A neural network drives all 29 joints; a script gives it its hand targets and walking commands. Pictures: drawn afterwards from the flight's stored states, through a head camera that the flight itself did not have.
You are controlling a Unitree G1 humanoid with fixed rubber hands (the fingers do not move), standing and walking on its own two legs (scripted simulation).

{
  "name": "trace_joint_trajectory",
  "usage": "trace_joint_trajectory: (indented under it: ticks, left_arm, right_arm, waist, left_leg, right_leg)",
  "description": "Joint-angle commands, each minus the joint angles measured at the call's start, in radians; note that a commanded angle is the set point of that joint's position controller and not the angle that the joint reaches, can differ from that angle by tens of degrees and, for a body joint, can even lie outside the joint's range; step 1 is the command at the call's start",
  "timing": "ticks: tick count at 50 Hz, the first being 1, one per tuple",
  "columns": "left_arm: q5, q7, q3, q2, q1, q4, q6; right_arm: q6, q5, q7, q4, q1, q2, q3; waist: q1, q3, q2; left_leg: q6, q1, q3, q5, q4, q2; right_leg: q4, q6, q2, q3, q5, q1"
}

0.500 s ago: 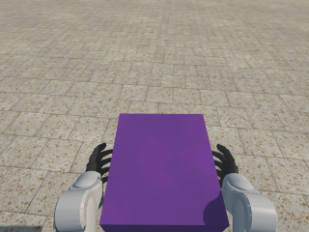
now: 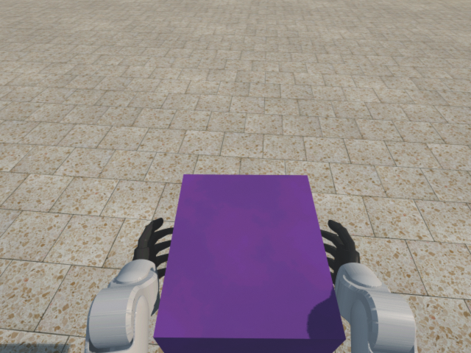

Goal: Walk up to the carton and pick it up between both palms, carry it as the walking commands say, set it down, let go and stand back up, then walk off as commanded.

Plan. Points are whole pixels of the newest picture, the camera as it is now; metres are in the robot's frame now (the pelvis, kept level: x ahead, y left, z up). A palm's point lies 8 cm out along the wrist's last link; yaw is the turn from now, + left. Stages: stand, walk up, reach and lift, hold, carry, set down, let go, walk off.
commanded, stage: carry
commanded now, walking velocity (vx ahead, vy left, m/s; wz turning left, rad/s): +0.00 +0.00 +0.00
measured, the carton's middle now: (244, 280) +0.27 +0.00 +0.02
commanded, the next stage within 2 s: none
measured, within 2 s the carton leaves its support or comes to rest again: neither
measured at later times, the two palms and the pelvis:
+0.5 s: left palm (158, 262) +0.27 +0.13 +0.07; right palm (347, 265) +0.26 -0.16 +0.07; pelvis +0.01 -0.01 +0.00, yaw -1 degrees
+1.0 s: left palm (159, 261) +0.27 +0.13 +0.08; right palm (350, 264) +0.26 -0.17 +0.08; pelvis +0.01 -0.01 +0.00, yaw -1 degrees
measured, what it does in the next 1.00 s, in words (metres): stands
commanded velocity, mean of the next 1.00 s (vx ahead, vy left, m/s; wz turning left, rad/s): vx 0.02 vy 0.00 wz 0.02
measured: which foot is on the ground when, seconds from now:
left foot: down 0.00-1.00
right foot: down 0.00-1.00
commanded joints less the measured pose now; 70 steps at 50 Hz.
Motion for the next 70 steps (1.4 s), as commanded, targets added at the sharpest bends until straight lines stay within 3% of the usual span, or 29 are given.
trace_joint_trajectory:
  ticks: [1,27,49,50,51,52,54,56,58,59,60,61,62,63,64,65,67,70]
  left_arm:
    - [-0.231,-0.122,-0.575,-0.781,-0.399,-0.087,-0.037]
    - [-0.201,-0.148,-0.544,-0.755,-0.408,-0.009,-0.153]
    - [-0.213,-0.139,-0.547,-0.748,-0.398,-0.034,-0.132]
    - [-0.271,-0.134,-0.624,-0.819,-0.411,-0.179,-0.117]
    - [-0.296,-0.124,-0.655,-0.846,-0.401,-0.246,-0.091]
    - [-0.284,-0.115,-0.639,-0.822,-0.373,-0.229,-0.064]
    - [-0.261,-0.100,-0.616,-0.773,-0.334,-0.221,-0.024]
    - [-0.243,-0.090,-0.608,-0.738,-0.313,-0.215,0.006]
    - [-0.235,-0.087,-0.610,-0.734,-0.327,-0.225,0.023]
    - [-0.236,-0.086,-0.614,-0.736,-0.340,-0.234,0.029]
    - [-0.239,-0.084,-0.616,-0.737,-0.347,-0.238,0.033]
    - [-0.252,-0.086,-0.628,-0.741,-0.357,-0.245,0.040]
    - [-0.263,-0.089,-0.640,-0.746,-0.385,-0.253,0.049]
    - [-0.272,-0.093,-0.641,-0.749,-0.401,-0.258,0.055]
    - [-0.279,-0.097,-0.639,-0.762,-0.388,-0.251,0.057]
    - [-0.286,-0.102,-0.638,-0.788,-0.375,-0.234,0.056]
    - [-0.298,-0.112,-0.640,-0.833,-0.363,-0.224,0.046]
    - [-0.292,-0.107,-0.637,-0.850,-0.352,-0.234,0.027]
  right_arm:
    - [-0.034,0.226,0.119,-0.078,-0.390,0.780,0.573]
    - [-0.148,0.189,0.142,0.015,-0.406,0.768,0.550]
    - [-0.128,0.197,0.133,-0.007,-0.392,0.756,0.551]
    - [-0.113,0.257,0.130,-0.151,-0.413,0.831,0.635]
    - [-0.088,0.287,0.121,-0.227,-0.419,0.858,0.677]
    - [-0.060,0.281,0.115,-0.214,-0.396,0.832,0.669]
    - [-0.014,0.275,0.111,-0.208,-0.358,0.778,0.663]
    - [0.022,0.274,0.113,-0.211,-0.366,0.742,0.660]
    - [0.041,0.279,0.119,-0.211,-0.377,0.738,0.663]
    - [0.046,0.280,0.121,-0.208,-0.373,0.741,0.661]
    - [0.050,0.280,0.120,-0.198,-0.363,0.742,0.653]
    - [0.051,0.269,0.116,-0.173,-0.338,0.736,0.631]
    - [0.052,0.255,0.111,-0.151,-0.314,0.728,0.607]
    - [0.050,0.248,0.104,-0.145,-0.298,0.732,0.594]
    - [0.046,0.248,0.100,-0.171,-0.308,0.750,0.600]
    - [0.042,0.251,0.098,-0.194,-0.328,0.773,0.611]
    - [0.033,0.257,0.102,-0.220,-0.357,0.818,0.637]
    - [0.025,0.275,0.110,-0.251,-0.371,0.830,0.648]
  waist:
    - [0.001,-0.185,-0.002]
    - [0.002,-0.195,-0.006]
    - [0.003,-0.191,-0.005]
    - [0.007,-0.187,-0.008]
    - [0.014,-0.179,-0.024]
    - [0.019,-0.167,-0.050]
    - [0.025,-0.090,-0.126]
    - [0.025,-0.006,-0.158]
    - [0.012,0.016,-0.131]
    - [0.005,-0.001,-0.108]
    - [-0.002,-0.029,-0.068]
    - [-0.008,-0.035,0.037]
    - [-0.021,-0.041,0.192]
    - [-0.028,-0.081,0.270]
    - [-0.036,-0.067,0.247]
    - [-0.032,-0.069,0.163]
    - [-0.024,-0.090,0.071]
    - [-0.017,-0.100,0.108]
  left_leg:
    - [0.025,0.149,-0.069,0.158,-0.041,0.078]
    - [0.013,0.158,-0.051,0.166,-0.018,0.083]
    - [0.011,0.155,-0.047,0.159,-0.019,0.085]
    - [0.010,0.147,-0.043,0.090,-0.018,0.077]
    - [0.005,0.134,-0.025,-0.008,-0.002,0.064]
    - [0.004,0.103,-0.001,-0.111,0.033,0.038]
    - [-0.006,-0.034,0.046,-0.206,0.125,-0.010]
    - [-0.007,-0.111,0.061,-0.214,0.177,-0.009]
    - [0.010,-0.052,0.070,-0.194,0.087,-0.012]
    - [0.017,0.018,0.088,-0.168,0.026,-0.030]
    - [0.031,0.131,0.079,-0.157,-0.038,-0.037]
    - [0.070,0.233,-0.039,-0.153,-0.106,0.005]
    - [0.140,0.318,-0.283,-0.225,-0.203,0.128]
    - [0.222,0.409,-0.502,-0.217,-0.273,0.229]
    - [0.280,0.471,-0.594,-0.123,-0.299,0.297]
    - [0.298,0.477,-0.586,-0.038,-0.286,0.316]
    - [0.259,0.434,-0.450,0.014,-0.274,0.272]
    - [0.210,0.316,-0.310,-0.090,-0.299,0.176]
  right_leg:
    - [-0.096,-0.030,-0.100,0.077,0.230,0.003]
    - [-0.086,-0.027,-0.096,0.084,0.339,0.041]
    - [-0.084,-0.022,-0.094,0.085,0.337,0.044]
    - [-0.100,-0.019,-0.097,0.084,0.249,0.043]
    - [-0.133,-0.015,-0.111,0.086,0.119,0.048]
    - [-0.175,-0.027,-0.121,0.102,-0.042,0.061]
    - [-0.282,-0.074,-0.194,0.197,-0.276,0.102]
    - [-0.343,-0.118,-0.281,0.243,-0.321,0.105]
    - [-0.326,-0.118,-0.276,0.169,-0.279,0.077]
    - [-0.286,-0.098,-0.254,0.115,-0.268,0.065]
    - [-0.215,-0.066,-0.220,0.055,-0.255,0.027]
    - [-0.087,-0.013,-0.159,-0.041,-0.182,-0.047]
    - [0.106,0.042,-0.085,-0.117,-0.123,-0.163]
    - [0.263,0.065,-0.031,-0.126,-0.178,-0.275]
    - [0.373,0.059,-0.023,-0.070,-0.267,-0.416]
    - [0.414,0.051,-0.057,0.006,-0.244,-0.462]
    - [0.306,0.057,-0.088,0.039,-0.171,-0.414]
    - [0.099,0.066,-0.039,-0.028,-0.092,-0.241]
